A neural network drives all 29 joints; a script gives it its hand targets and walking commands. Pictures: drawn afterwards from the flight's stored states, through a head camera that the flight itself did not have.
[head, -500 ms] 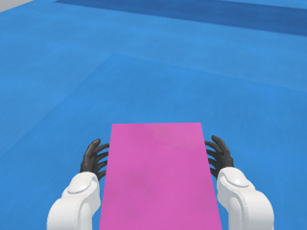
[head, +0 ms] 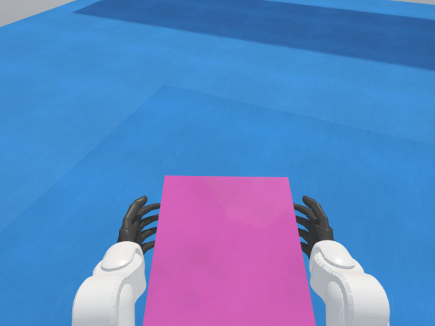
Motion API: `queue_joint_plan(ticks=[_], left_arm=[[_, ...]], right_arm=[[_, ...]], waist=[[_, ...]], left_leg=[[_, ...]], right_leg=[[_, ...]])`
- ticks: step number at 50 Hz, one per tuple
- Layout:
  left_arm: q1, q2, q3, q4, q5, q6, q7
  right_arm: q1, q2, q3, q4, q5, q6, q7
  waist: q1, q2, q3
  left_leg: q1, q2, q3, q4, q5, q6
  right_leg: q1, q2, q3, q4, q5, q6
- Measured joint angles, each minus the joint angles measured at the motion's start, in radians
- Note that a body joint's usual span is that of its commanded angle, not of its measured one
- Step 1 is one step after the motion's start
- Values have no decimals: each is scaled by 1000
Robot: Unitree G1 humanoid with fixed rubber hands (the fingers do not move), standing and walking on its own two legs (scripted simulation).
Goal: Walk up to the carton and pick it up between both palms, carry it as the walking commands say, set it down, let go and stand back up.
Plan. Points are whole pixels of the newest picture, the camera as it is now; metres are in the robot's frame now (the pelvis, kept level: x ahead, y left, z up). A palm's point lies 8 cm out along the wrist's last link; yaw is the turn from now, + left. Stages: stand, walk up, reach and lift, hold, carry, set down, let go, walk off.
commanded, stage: carry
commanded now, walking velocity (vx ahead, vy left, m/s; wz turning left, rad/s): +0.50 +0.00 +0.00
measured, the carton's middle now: (224, 264) +0.24 +0.00 +0.02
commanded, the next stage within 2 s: none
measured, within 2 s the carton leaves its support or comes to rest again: neither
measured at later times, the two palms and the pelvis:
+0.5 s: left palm (159, 117) +0.59 +0.15 +0.09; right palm (276, 117) +0.58 -0.14 +0.09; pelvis +0.34 +0.01 +0.00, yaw -2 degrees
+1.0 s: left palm (185, 57) +0.92 +0.11 +0.09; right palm (270, 57) +0.93 -0.18 +0.09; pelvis +0.68 -0.04 +0.01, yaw +1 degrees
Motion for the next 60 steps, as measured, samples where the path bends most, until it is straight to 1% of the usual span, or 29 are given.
queue_joint_plan(ticks=[1, 3, 4, 6, 9, 13, 17, 20, 21, 22, 23, 24, 26, 27, 28, 30, 32, 36, 40, 43, 44, 45, 46, 47, 49, 50, 51, 54, 60], left_arm=[[-11, 1, -1, 25, -1, -5, 0], [-20, 1, 2, 54, -5, -9, 2], [-16, 0, 5, 56, -6, -10, 2], [-1, -1, 11, 52, -8, -16, 3], [22, -2, 17, 35, -15, -35, 2], [36, -3, 20, 6, -23, -51, 2], [41, -3, 14, -20, -28, -45, 2], [43, -3, 12, -34, -26, -28, 2], [43, -3, 13, -38, -23, -21, 2], [37, -2, 19, -35, -19, -13, 3], [27, 0, 29, -20, -16, -5, 3], [17, 0, 37, -1, -12, 2, 3], [1, 1, 44, 35, -8, 11, 2], [-1, 1, 43, 48, -7, 12, 2], [1, 1, 39, 55, -5, 10, 2], [9, 0, 28, 59, -1, -3, 0], [16, -1, 19, 57, 3, -17, -1], [23, -1, 9, 34, 7, -30, -2], [31, -2, 7, -6, 9, -19, -2], [29, -1, 10, -24, 4, -2, -2], [24, -1, 11, -24, 2, 3, -2], [15, -1, 9, -11, -1, 1, -2], [3, 0, 6, 16, -2, -6, -1], [-8, 1, 5, 40, -4, -9, 0], [-11, 0, 7, 61, -7, -11, 1], [-5, 0, 9, 60, -7, -13, 2], [3, -1, 12, 57, -8, -15, 2], [24, -2, 20, 41, -15, -32, 2], [41, -3, 20, -2, -27, -52, 2]], right_arm=[[-9, -1, -10, 10, -2, 6, 0], [-21, -1, -18, 28, -5, 16, 0], [-23, -1, -17, 35, -5, 17, 0], [-21, -1, -8, 43, -5, 11, -1], [-10, 0, 9, 40, -8, -8, -1], [0, 1, 22, 15, -11, -22, 0], [13, 2, 27, -20, -14, -17, -1], [16, 2, 28, -32, -13, -1, -2], [11, 2, 28, -30, -11, 5, -2], [3, 1, 30, -14, -9, 4, -2], [-9, 1, 30, 17, -7, 0, -2], [-23, 0, 27, 47, -6, 0, -2], [-37, 0, 19, 87, -6, 4, -2], [-36, 0, 15, 96, -6, 5, -2], [-31, 0, 12, 98, -5, 4, -2], [-18, 1, 7, 91, -2, -3, -2], [-9, 1, 4, 83, 2, -15, -2], [-2, 1, 2, 60, 9, -28, -2], [3, 1, 11, 30, 11, -23, -1], [8, 2, 18, 11, 6, -10, -1], [7, 2, 19, 5, 2, -5, -1], [3, 1, 12, 5, -1, 0, -1], [-5, -1, 1, 14, -3, 5, -1], [-12, -1, -8, 23, -5, 11, -1], [-23, -1, -15, 38, -6, 21, -2], [-24, -1, -13, 44, -5, 21, -2], [-22, -1, -8, 49, -5, 18, -2], [-11, 0, 9, 47, -7, -2, -2], [7, 2, 25, 4, -11, -23, -2]], waist=[[6, 9, 7], [11, 4, 23], [12, 0, 28], [17, -5, 38], [24, -18, 45], [22, -31, 50], [11, -30, 43], [11, -37, 26], [11, -41, 19], [6, -59, 14], [-2, -81, 11], [-13, -84, 6], [-24, -68, 5], [-29, -61, 6], [-34, -56, 6], [-40, -48, 7], [-42, -42, 5], [-31, -40, -1], [-15, -33, -7], [-8, -21, -11], [-6, -20, -11], [-2, -5, -8], [4, 10, -3], [10, 11, 4], [15, 4, 19], [17, 1, 24], [19, -2, 28], [26, -16, 39], [17, -29, 49]], left_leg=[[-78, 11, -31, 190, 14, 9], [-255, -21, -110, 536, 29, 24], [-330, -36, -128, 634, 53, 29], [-442, -43, -134, 682, 106, 32], [-551, -34, -121, 575, 171, 32], [-623, -31, -97, 357, 269, 31], [-614, -46, -49, 133, 376, 41], [-559, -66, 6, 21, 394, 62], [-527, -75, 29, -11, 383, 72], [-508, -89, 40, -2, 411, 105], [-508, -100, 53, 45, 385, 128], [-507, -102, 58, 77, 341, 141], [-474, -100, 54, 64, 288, 144], [-445, -100, 52, 31, 289, 133], [-412, -103, 50, -6, 291, 128], [-343, -104, 42, -83, 292, 122], [-278, -102, 35, -146, 288, 115], [-161, -93, 23, -225, 252, 91], [-49, -79, 15, -254, 180, 54], [22, -58, 8, -220, 92, 19], [33, -47, 7, -173, 47, 7], [23, -22, 6, -83, -5, 0], [-32, 8, -6, 73, 0, 5], [-115, 10, -47, 265, 11, 13], [-286, -21, -120, 573, 38, 27], [-355, -32, -134, 650, 65, 31], [-412, -36, -138, 678, 93, 32], [-534, -33, -127, 604, 164, 34], [-625, -40, -82, 259, 326, 36]], right_leg=[[0, 2, -7, 40, -38, -19], [31, -4, -9, 47, -97, -28], [58, -5, -8, 20, -101, -13], [123, 0, -3, -47, -104, -8], [224, 2, 8, -142, -113, -7], [353, -3, 23, -231, -145, 11], [476, -1, 27, -275, -211, 40], [550, -7, 37, -243, -301, 68], [563, -14, 41, -200, -346, 77], [558, -38, 44, -121, -397, 84], [514, -71, 51, 15, -389, 81], [435, -79, 81, 205, -383, 77], [256, -51, 147, 550, -380, 69], [184, -42, 160, 643, -359, 67], [126, -41, 162, 676, -333, 67], [42, -47, 155, 632, -289, 71], [-18, -55, 143, 534, -253, 75], [-89, -65, 120, 332, -161, 74], [-91, -57, 85, 148, -86, 66], [-40, -35, 43, 26, -53, 55], [-6, -25, 23, -16, -49, 49], [16, -13, 9, -16, 0, 22], [17, -6, -5, 30, -19, -1], [21, -9, -10, 63, -64, -14], [61, -12, -11, 51, -126, -19], [90, -11, -9, 20, -125, -4], [122, -9, -7, -15, -125, 1], [222, -7, 4, -117, -131, 1], [417, -13, 22, -248, -182, 36]])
